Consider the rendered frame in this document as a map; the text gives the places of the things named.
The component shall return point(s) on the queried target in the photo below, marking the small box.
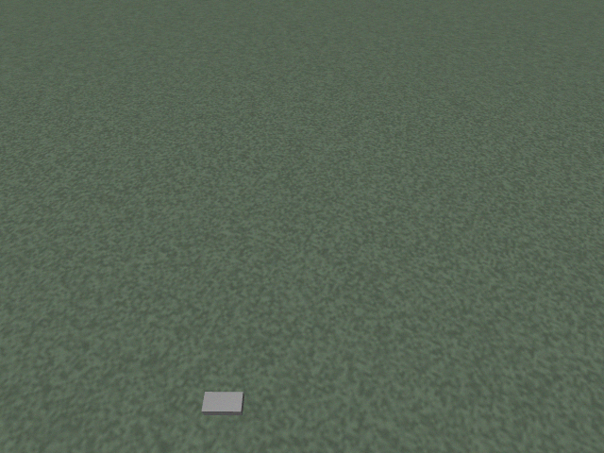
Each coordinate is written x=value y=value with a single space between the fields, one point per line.
x=223 y=403

